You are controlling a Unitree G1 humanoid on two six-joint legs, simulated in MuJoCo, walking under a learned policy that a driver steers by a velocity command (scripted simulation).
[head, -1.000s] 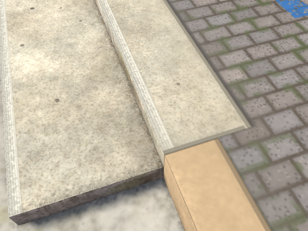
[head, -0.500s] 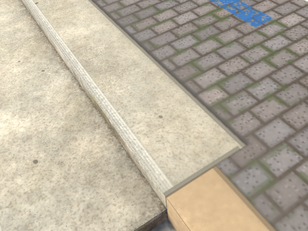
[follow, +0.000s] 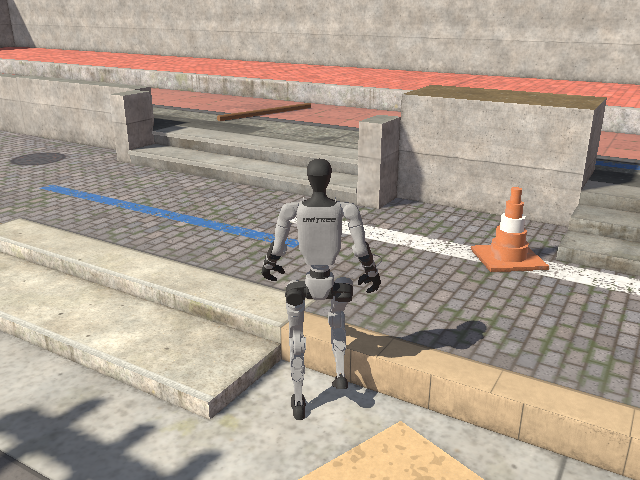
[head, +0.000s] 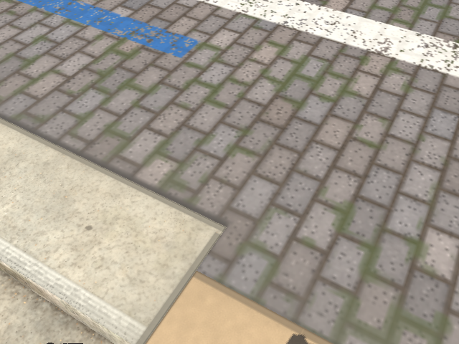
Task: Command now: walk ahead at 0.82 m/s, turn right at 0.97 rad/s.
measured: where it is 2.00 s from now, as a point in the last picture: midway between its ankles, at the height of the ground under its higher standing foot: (316, 51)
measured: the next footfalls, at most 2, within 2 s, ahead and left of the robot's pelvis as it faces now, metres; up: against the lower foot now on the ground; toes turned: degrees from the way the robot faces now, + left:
right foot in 0.36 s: +0.33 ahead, -0.22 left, +0.21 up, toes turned -19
left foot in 0.80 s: +0.75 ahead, -0.31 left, +0.21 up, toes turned -18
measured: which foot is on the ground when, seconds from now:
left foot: down 0.00-0.38, up 0.40-0.78, down 0.80-1.00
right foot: up 0.00-0.34, down 0.36-0.78, up 0.80-1.00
